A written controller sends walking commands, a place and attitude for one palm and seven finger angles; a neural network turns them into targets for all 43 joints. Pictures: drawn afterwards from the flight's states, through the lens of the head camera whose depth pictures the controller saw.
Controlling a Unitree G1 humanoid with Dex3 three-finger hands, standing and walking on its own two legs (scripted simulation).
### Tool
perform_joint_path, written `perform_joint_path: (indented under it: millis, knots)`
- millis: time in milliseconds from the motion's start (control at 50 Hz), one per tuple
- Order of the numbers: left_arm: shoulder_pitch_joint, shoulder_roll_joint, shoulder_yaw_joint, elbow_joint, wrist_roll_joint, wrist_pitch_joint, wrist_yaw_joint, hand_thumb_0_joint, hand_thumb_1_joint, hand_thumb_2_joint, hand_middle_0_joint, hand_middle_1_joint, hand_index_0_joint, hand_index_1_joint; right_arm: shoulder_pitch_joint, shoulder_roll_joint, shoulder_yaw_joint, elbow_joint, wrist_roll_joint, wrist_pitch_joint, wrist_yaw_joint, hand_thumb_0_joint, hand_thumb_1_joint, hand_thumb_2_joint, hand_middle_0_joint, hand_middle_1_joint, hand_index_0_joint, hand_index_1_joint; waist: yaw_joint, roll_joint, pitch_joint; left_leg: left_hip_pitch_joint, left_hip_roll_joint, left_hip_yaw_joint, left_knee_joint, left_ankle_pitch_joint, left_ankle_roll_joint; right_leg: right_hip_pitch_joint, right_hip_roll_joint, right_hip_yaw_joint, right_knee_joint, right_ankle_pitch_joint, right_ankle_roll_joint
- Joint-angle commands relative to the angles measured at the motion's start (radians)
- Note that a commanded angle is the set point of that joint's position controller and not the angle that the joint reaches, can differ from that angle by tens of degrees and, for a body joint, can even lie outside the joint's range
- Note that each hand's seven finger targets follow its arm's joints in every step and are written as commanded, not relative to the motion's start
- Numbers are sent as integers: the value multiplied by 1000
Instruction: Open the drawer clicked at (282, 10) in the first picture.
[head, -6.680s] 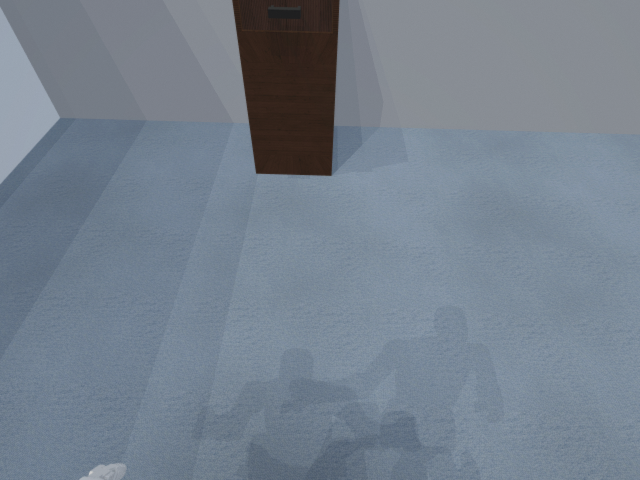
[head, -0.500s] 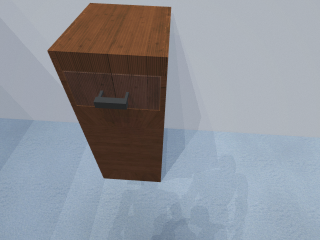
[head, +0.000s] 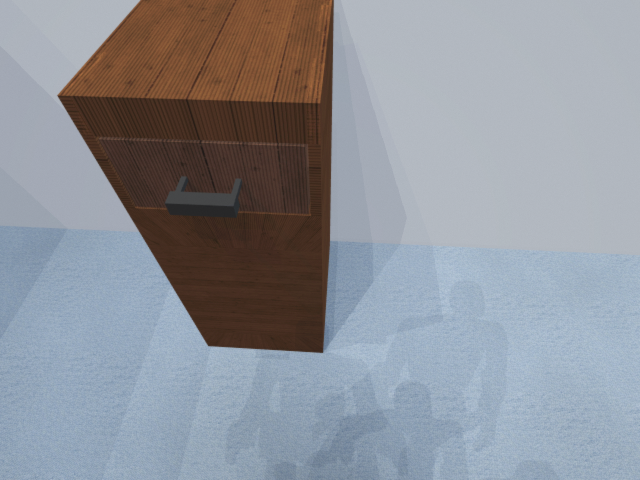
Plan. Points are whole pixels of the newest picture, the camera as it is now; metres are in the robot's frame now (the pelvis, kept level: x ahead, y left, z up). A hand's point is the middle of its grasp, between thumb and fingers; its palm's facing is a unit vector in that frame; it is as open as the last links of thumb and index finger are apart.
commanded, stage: come to a stop and stand still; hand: left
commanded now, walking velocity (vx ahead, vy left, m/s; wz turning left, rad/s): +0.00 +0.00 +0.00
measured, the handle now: (206, 193) +0.54 +0.23 +0.00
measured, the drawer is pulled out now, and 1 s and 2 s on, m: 0.00 0.00 0.00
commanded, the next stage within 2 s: look again from close up in 0.52 s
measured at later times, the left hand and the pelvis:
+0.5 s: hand out of the picture -0.02 +0.20 -0.16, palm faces +0.00 -0.97 -0.23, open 7.4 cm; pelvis -0.05 +0.01 +0.00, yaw +0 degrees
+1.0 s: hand out of the picture -0.03 +0.16 -0.17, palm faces +0.03 -0.99 -0.17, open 7.4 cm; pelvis -0.02 +0.00 +0.01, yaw +0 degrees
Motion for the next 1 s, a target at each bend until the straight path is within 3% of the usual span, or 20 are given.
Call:
perform_joint_path:
  millis: [0, 20, 40, 60, 80, 100, 120, 140, 160, 180, 220, 280, 320, 380, 460, 580, 700, 980]
  knots:
    - [99, 117, 13, -28, 1, 3, 2, 0, 900, 900, -200, -300, -200, -300, 73, -56, -9, -29, -4, -8, 0, 0, -900, -900, 200, 300, 200, 300, -8, -89, -106, 14, 91, -57, -44, 423, 11, 86, -126, 90, -27, 718, -67]
    - [160, 153, 17, -16, 1, -17, 32, 0, 900, 900, -200, -300, -200, -300, -19, -136, -34, -107, 7, -10, 14, 0, -900, -900, 200, 300, 200, 300, 23, -181, -50, -57, 95, -23, 160, 369, -13, 49, -138, 168, -78, 1029, -19]
    - [138, 178, 22, -72, 6, -30, 27, 0, 900, 900, -200, -300, -200, -300, 12, -77, -26, -147, 0, -11, 25, 0, -900, -900, 200, 300, 200, 300, 2, -209, -96, -185, 47, -46, 176, 5, 7, 177, -199, 210, -62, 1144, -73]
    - [117, 172, 14, -85, 8, -37, 22, 0, 900, 900, -200, -300, -200, -300, 1, -64, -21, -154, 5, -9, 26, 0, -900, -900, 200, 300, 200, 300, -1, -175, -141, -180, 49, -49, 161, -89, 11, 201, -212, 200, -57, 1125, -110]
    - [85, 173, 11, -105, 8, -38, 19, 0, 900, 900, -200, -300, -200, -300, 17, -60, -18, -152, 6, -10, 28, 0, -900, -900, 200, 300, 200, 300, -22, -121, -157, -143, 41, -36, 91, -57, 9, 196, -190, 167, -35, 1064, -123]
    - [48, 184, 15, -120, -2, -36, 16, 0, 900, 900, -200, -300, -200, -300, 63, -66, -21, -134, 3, -12, 30, 0, -900, -900, 200, 300, 200, 300, -47, -2, -174, -57, 32, -18, -21, 87, 16, 177, -157, 120, 30, 987, -106]
    - [37, 170, 10, -130, -14, -30, 14, 0, 900, 900, -200, -300, -200, -300, 89, -95, -22, -119, -4, -15, 29, 0, -900, -900, 200, 300, 200, 300, -48, 86, -156, 16, 84, -74, -29, 366, 37, 85, -103, 87, 53, 754, -73]
    - [44, 153, 6, -131, -14, -14, 12, 0, 900, 900, -200, -300, -200, -300, 69, -115, -20, -123, -9, -12, 26, 0, -900, -900, 200, 300, 200, 300, -24, 151, -111, 14, 137, -119, -22, 498, 58, 30, -57, 56, 18, 468, -49]
    - [42, 142, 1, -125, -10, -3, 10, 0, 900, 900, -200, -300, -200, -300, 47, -121, -15, -127, -7, -10, 23, 0, -900, -900, 200, 300, 200, 300, -15, 176, -58, -21, 154, -147, -49, 508, 70, 18, -22, 39, -10, 269, -38]
    - [43, 135, -4, -118, -7, 2, 6, 0, 900, 900, -200, -300, -200, -300, 24, -122, -12, -134, -6, -8, 22, 0, -900, -900, 200, 300, 200, 300, -6, 119, -13, -59, 145, -150, -62, 430, 72, 10, -10, 38, -48, 190, -36]
    - [31, 136, -10, -114, -6, 4, -3, 0, 900, 900, -200, -300, -200, -300, 12, -123, -7, -140, -5, -8, 23, 0, -900, -900, 200, 300, 200, 300, -9, 16, 35, -82, 122, -131, -88, 259, 56, -17, -23, 61, -101, 167, -38]
    - [15, 144, -12, -113, -6, 8, -14, 0, 900, 900, -200, -300, -200, -300, 18, -126, -2, -131, -8, -6, 27, 0, -900, -900, 200, 300, 200, 300, -16, 18, 58, -100, 102, -133, -154, 36, 47, -51, -29, 90, -151, 24, -40]
    - [23, 147, -12, -109, -2, 10, -17, 0, 900, 900, -200, -300, -200, -300, 32, -130, 0, -121, -11, -9, 29, 0, -900, -900, 200, 300, 200, 300, -13, 34, 56, -116, 105, -147, -188, -30, 52, -43, -21, 81, -148, 2, -38]
    - [40, 146, -13, -100, 0, 11, -22, 0, 900, 900, -200, -300, -200, -300, 40, -134, -1, -115, -13, -7, 30, 0, -900, -900, 200, 300, 200, 300, -10, 2, 69, -150, 99, -155, -216, -130, 50, -54, -25, 89, -167, -63, -39]
    - [70, 138, -15, -80, 0, 6, -25, 0, 900, 900, -200, -300, -200, -300, 60, -130, 4, -95, -12, -10, 29, 0, -900, -900, 200, 300, 200, 300, -5, 0, 42, -143, 101, -160, -220, -116, 54, -42, -32, 90, -171, -44, -39]
    - [97, 126, -21, -32, -7, -7, -24, 0, 900, 900, -200, -300, -200, -300, 100, -107, 16, -36, -3, -24, 23, 0, -900, -900, 200, 300, 200, 300, -5, -6, -17, -72, 98, -129, -166, 107, 47, 4, -53, 92, -165, 108, -41]
    - [115, 109, -22, 15, -8, -11, -19, 0, 900, 900, -200, -300, -200, -300, 120, -87, 19, 16, 1, -28, 16, 0, -900, -900, 200, 300, 200, 300, -5, 3, 2, -42, 100, -114, -145, 207, 43, 12, -57, 80, -156, 203, -41]
    - [118, 82, -16, 47, -6, -11, -13, 0, 900, 900, -200, -300, -200, -300, 114, -62, 16, 51, -2, -32, 5, 0, -900, -900, 200, 300, 200, 300, -6, 0, 1, -6, 107, -101, -128, 307, 37, 24, -60, 72, -141, 305, -39]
